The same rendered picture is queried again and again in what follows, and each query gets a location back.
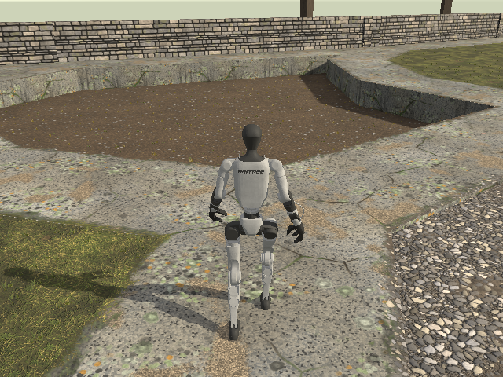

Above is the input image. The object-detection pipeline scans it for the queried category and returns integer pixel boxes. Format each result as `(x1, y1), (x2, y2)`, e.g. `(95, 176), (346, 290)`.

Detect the robot right forearm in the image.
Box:
(283, 190), (302, 226)

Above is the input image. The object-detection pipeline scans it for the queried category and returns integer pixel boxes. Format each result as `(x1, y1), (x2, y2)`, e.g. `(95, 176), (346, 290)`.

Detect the robot left forearm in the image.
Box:
(209, 187), (222, 212)

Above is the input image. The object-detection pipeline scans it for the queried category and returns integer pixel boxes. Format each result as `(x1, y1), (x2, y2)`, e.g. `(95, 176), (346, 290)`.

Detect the robot right hand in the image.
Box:
(287, 222), (305, 243)

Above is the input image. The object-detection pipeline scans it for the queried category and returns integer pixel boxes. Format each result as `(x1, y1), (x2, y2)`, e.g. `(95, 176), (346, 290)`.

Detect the robot left hand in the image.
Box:
(209, 209), (227, 222)

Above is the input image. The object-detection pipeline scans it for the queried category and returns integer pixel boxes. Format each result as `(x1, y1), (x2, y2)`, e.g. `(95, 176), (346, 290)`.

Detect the left robot thigh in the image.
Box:
(225, 221), (241, 285)

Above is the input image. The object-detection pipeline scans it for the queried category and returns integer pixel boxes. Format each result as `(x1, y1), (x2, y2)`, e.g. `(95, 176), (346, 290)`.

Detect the robot left upper arm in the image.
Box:
(214, 158), (236, 199)

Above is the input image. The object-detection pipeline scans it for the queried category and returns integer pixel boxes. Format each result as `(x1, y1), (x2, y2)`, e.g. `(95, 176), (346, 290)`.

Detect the robot right upper arm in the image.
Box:
(268, 158), (291, 203)

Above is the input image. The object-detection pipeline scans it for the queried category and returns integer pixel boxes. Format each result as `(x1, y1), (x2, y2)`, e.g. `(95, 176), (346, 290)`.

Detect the robot head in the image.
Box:
(238, 124), (265, 162)

